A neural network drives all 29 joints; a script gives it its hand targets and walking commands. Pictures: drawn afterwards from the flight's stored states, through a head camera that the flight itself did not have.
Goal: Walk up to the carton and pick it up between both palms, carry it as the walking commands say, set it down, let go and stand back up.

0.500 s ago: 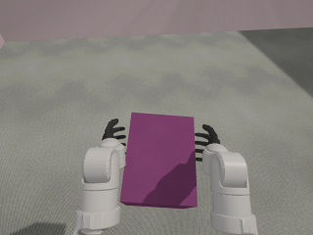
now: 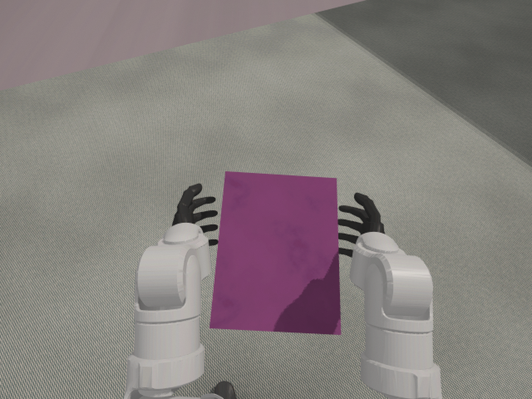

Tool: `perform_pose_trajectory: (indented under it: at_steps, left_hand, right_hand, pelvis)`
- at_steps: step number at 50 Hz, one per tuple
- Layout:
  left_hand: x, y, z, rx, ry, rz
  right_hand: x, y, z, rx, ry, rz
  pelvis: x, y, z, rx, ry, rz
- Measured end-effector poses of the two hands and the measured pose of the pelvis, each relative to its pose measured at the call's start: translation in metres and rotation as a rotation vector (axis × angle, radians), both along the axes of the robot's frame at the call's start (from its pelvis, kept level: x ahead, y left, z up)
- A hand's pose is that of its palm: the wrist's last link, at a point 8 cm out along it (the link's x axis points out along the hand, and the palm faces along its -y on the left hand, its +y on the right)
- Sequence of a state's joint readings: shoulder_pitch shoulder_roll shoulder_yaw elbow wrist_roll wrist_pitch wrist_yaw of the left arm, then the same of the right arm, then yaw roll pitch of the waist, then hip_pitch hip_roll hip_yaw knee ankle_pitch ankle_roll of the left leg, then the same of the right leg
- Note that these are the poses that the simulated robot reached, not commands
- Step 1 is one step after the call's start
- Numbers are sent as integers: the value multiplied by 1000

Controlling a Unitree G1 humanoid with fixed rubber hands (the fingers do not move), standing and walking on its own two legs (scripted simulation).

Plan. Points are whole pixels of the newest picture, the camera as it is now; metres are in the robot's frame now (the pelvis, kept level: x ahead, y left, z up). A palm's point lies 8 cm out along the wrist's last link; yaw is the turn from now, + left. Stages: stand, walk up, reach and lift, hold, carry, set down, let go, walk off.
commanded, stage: carry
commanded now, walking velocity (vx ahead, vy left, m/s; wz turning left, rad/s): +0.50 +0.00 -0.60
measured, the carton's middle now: (274, 256) +0.35 +0.00 -0.01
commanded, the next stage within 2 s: none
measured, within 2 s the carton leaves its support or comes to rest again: neither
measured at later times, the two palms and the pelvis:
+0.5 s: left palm (288, 99) +0.65 -0.03 +0.08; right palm (412, 128) +0.58 -0.26 +0.07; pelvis +0.32 -0.06 -0.02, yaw -17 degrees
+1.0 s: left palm (359, 28) +0.93 -0.22 +0.09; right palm (461, 57) +0.79 -0.42 +0.09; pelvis +0.60 -0.15 +0.00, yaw -38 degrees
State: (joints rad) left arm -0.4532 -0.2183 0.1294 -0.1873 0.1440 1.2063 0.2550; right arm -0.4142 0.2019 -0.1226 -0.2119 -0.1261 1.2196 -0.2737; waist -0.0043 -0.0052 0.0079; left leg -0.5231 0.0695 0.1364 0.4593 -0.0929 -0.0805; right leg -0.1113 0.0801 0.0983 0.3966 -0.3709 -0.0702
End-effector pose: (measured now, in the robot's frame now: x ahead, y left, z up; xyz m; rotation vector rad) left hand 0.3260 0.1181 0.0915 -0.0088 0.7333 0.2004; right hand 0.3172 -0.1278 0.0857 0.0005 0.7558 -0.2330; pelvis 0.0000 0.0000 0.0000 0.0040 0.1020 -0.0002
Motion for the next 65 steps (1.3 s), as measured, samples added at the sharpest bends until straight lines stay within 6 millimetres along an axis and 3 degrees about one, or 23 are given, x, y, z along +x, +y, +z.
perform_pose_trajectory:
  at_steps: [2,6,13,19,24,31,40,47,52,57,61,65]
  left_hand:
    - [32,0,-2,-19,-29,-38]
    - [79,-6,-4,-4,19,-82]
    - [165,-50,4,6,61,-193]
    - [246,-100,6,20,23,-262]
    - [313,-143,-10,42,-4,-260]
    - [378,-191,-28,91,147,-293]
    - [487,-269,-1,59,50,-439]
    - [578,-320,0,-10,-19,-574]
    - [617,-355,-3,29,57,-615]
    - [650,-414,5,46,79,-692]
    - [676,-468,10,39,59,-747]
    - [702,-526,8,41,29,-778]
  right_hand:
    - [24,0,3,-17,-27,-24]
    - [60,-6,5,-17,19,-48]
    - [114,-41,10,-42,71,-170]
    - [180,-86,10,-39,42,-248]
    - [250,-129,-11,-20,17,-257]
    - [305,-173,-31,12,167,-289]
    - [380,-237,-6,22,61,-451]
    - [449,-278,9,-36,-14,-553]
    - [479,-305,8,-20,68,-580]
    - [495,-347,13,-37,107,-688]
    - [512,-392,18,-33,85,-751]
    - [532,-445,14,-30,55,-778]
  pelvis:
    - [30,9,-8,8,-3,-51]
    - [79,18,2,3,1,-140]
    - [159,13,17,-44,-9,-223]
    - [238,-16,6,-51,-34,-262]
    - [307,-58,-22,-53,-51,-286]
    - [371,-89,1,-12,-23,-346]
    - [472,-111,12,5,-10,-475]
    - [573,-134,-7,5,-24,-591]
    - [623,-155,7,-12,-20,-698]
    - [664,-185,17,-43,-17,-749]
    - [695,-221,16,-53,-22,-778]
    - [725,-272,3,-56,-30,-799]
